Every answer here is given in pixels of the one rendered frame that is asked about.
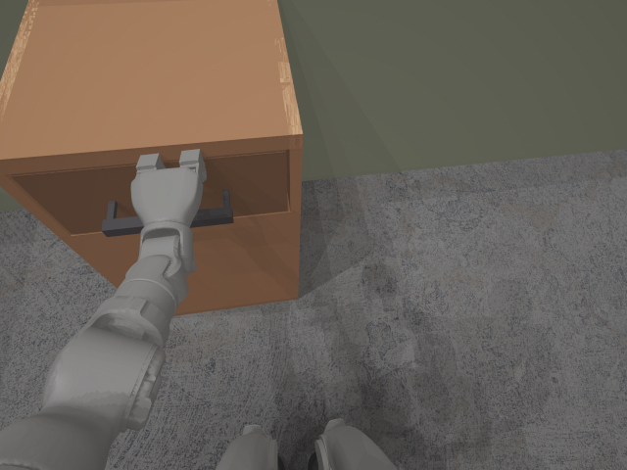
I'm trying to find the drawer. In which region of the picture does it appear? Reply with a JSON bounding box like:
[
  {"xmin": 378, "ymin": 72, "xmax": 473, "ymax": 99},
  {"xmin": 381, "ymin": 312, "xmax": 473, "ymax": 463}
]
[{"xmin": 11, "ymin": 150, "xmax": 288, "ymax": 234}]

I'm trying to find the cabinet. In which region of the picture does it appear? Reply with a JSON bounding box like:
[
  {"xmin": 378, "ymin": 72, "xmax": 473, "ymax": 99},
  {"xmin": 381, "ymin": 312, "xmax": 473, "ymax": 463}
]
[{"xmin": 0, "ymin": 0, "xmax": 303, "ymax": 316}]

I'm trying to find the left robot shin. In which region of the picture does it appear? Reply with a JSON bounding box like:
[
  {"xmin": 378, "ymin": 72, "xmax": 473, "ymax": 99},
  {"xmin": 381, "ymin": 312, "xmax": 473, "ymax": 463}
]
[{"xmin": 243, "ymin": 425, "xmax": 267, "ymax": 438}]

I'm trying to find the left robot forearm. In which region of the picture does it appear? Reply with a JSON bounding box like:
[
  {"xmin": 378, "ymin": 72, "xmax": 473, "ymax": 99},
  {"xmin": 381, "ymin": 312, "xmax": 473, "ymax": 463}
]
[{"xmin": 42, "ymin": 221, "xmax": 193, "ymax": 408}]

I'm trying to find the robot left hand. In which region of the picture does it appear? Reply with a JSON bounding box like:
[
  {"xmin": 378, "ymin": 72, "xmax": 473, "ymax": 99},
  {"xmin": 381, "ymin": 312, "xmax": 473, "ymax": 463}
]
[{"xmin": 131, "ymin": 149, "xmax": 207, "ymax": 273}]

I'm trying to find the robot right thigh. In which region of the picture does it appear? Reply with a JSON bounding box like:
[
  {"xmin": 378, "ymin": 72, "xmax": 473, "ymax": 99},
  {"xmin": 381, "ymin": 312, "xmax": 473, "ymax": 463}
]
[{"xmin": 315, "ymin": 426, "xmax": 398, "ymax": 470}]

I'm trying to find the robot left upper arm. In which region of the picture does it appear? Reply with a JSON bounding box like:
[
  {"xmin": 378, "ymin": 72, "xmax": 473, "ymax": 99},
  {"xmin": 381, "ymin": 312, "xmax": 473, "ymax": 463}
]
[{"xmin": 0, "ymin": 327, "xmax": 166, "ymax": 470}]

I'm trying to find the handle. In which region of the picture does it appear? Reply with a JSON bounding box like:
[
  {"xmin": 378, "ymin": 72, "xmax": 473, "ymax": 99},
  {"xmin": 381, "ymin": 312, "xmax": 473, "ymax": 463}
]
[{"xmin": 102, "ymin": 189, "xmax": 234, "ymax": 237}]

